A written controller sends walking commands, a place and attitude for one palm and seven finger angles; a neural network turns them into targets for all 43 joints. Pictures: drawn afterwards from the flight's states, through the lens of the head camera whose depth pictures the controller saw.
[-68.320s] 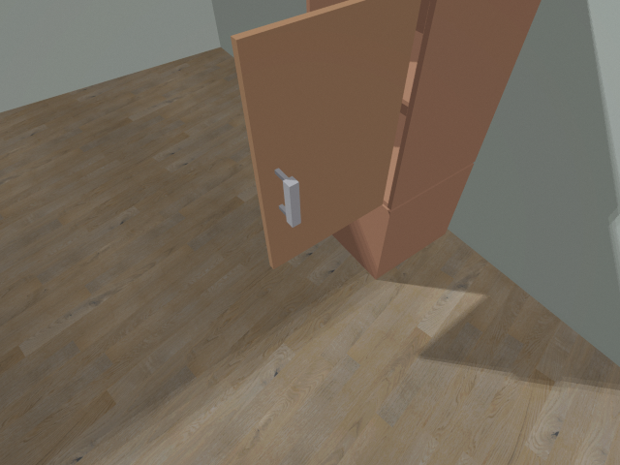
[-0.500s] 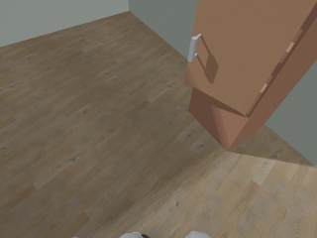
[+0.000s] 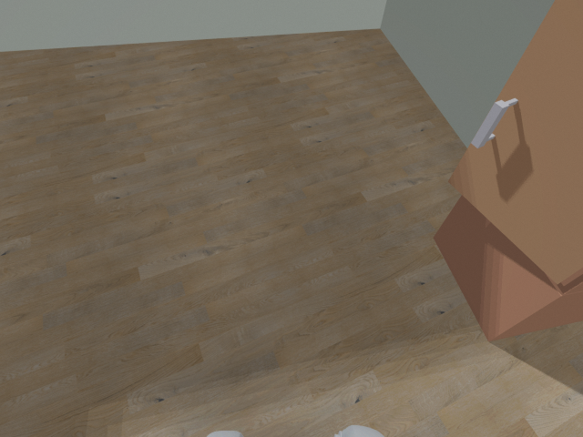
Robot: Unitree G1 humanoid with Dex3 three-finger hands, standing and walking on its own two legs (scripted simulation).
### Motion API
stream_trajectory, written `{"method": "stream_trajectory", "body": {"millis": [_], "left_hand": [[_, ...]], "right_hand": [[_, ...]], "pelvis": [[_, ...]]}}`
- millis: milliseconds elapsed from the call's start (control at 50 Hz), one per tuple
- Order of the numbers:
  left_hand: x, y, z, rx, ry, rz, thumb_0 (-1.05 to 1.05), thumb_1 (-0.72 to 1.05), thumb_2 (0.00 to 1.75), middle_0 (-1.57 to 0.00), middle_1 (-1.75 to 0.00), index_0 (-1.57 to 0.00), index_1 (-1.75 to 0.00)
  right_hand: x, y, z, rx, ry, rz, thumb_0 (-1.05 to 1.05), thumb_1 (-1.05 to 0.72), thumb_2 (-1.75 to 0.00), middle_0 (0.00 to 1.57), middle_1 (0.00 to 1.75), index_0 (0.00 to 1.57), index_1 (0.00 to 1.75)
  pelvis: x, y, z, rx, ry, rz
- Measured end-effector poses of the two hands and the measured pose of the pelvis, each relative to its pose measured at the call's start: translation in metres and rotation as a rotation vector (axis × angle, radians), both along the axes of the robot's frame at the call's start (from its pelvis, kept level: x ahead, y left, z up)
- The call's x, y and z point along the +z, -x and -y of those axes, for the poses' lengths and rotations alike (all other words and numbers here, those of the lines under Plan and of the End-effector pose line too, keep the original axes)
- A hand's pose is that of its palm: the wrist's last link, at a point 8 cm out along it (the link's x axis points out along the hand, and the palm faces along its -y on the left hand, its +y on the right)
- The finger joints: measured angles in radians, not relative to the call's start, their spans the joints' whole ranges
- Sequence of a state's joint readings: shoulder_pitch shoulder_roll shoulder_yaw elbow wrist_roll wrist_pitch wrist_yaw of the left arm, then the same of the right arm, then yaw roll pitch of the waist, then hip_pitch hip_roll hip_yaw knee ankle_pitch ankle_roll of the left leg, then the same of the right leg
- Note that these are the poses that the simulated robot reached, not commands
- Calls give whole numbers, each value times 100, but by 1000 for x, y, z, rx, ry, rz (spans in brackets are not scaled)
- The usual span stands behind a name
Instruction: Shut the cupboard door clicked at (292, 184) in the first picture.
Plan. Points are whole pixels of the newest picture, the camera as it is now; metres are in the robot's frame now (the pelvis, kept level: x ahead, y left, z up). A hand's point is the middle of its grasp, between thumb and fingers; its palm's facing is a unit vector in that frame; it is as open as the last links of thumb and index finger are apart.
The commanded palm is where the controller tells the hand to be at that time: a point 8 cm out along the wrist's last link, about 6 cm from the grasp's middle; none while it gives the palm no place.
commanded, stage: walk to a spot facing it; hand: left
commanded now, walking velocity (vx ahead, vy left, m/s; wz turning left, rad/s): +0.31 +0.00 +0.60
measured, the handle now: (495, 122) +0.82 -0.45 -0.06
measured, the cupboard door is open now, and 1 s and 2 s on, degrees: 17 17 17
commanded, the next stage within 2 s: turn to face it in 0.58 s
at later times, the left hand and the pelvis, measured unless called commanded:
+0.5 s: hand out of the picture +0.02 +0.15 -0.15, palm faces +0.44 -0.88 -0.18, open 7.4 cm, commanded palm none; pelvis +0.13 +0.01 +0.01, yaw +22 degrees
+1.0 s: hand (133, 334) +0.28 +0.29 -0.16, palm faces +0.38 -0.90 -0.20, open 7.4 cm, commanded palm none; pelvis +0.28 +0.09 +0.00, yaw +21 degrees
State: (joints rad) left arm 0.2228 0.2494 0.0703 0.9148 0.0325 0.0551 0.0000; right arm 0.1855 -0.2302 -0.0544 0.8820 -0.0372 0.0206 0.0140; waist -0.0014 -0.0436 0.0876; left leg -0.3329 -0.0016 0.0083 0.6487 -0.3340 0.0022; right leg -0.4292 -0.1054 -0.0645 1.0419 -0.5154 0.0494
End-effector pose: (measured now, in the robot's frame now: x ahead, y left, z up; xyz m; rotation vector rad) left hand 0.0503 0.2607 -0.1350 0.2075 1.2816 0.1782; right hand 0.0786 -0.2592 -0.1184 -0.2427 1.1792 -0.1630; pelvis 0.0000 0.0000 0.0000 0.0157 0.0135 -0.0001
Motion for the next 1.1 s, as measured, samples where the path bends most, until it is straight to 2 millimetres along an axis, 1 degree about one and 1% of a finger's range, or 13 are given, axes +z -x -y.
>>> {"method": "stream_trajectory", "body": {"millis": [140,220,300,380,500,580,620,660,740,820,980,1040,1100], "left_hand": [[25,-22,9,50,-31,108,1,90,90,-20,-29,-20,-30],[29,-14,17,143,-64,142,0,90,90,-20,-29,-20,-30],[32,8,33,236,-38,58,0,90,90,-20,-29,-20,-30],[28,27,51,327,18,-25,0,90,90,-20,-29,-20,-30],[11,56,68,482,112,-154,0,90,90,-20,-29,-20,-30],[-11,63,55,538,164,-238,1,90,90,-20,-29,-20,-30],[-17,51,35,540,155,-240,1,90,90,-20,-29,-20,-30],[-17,26,11,541,125,-190,1,90,90,-20,-29,-20,-30],[-3,-41,-38,526,56,-20,1,91,90,-20,-29,-20,-30],[13,-104,-68,491,13,97,1,91,90,-20,-29,-20,-29],[11,-198,-73,379,27,114,0,91,90,-20,-29,-20,-29],[4,-217,-66,335,40,81,0,91,90,-20,-29,-20,-30],[4,-224,-65,329,49,48,0,91,90,-20,-29,-20,-30]], "right_hand": [[-15,-13,2,57,-59,-84,0,-90,-90,20,30,20,30],[-22,-42,7,118,-68,-135,0,-90,-90,20,30,20,30],[-10,-91,-2,172,-83,-103,1,-91,-90,20,30,19,30],[0,-149,-26,259,-90,-65,1,-91,-90,20,30,19,30],[3,-246,-93,446,-86,-5,1,-91,-90,20,30,19,30],[-3,-303,-141,527,-74,117,0,-91,-90,20,30,19,30],[-1,-315,-153,540,-63,140,0,-91,-90,20,30,19,30],[2,-319,-159,546,-46,125,0,-91,-90,20,30,19,30],[6,-315,-163,541,-23,47,0,-91,-90,20,30,20,30],[7,-309,-163,485,-21,-18,0,-92,-90,20,30,20,30],[-15,-306,-148,334,-49,-130,0,-92,-90,20,30,20,30],[-26,-312,-142,272,-53,-154,0,-91,-90,20,30,20,30],[-21,-320,-142,243,-38,-157,0,-91,-90,20,30,20,30]], "pelvis": [[4,-26,19,97,9,-2],[3,-46,26,175,3,8],[15,-70,24,237,2,4],[20,-93,16,305,1,-1],[11,-127,-12,392,11,5],[-11,-150,-43,423,26,13],[-13,-158,-51,432,20,20],[-8,-167,-58,448,21,17],[5,-187,-70,483,28,9],[15,-213,-80,482,27,13],[7,-273,-88,385,2,30],[0,-286,-90,347,24,23],[4,-292,-94,324,32,16]]}}
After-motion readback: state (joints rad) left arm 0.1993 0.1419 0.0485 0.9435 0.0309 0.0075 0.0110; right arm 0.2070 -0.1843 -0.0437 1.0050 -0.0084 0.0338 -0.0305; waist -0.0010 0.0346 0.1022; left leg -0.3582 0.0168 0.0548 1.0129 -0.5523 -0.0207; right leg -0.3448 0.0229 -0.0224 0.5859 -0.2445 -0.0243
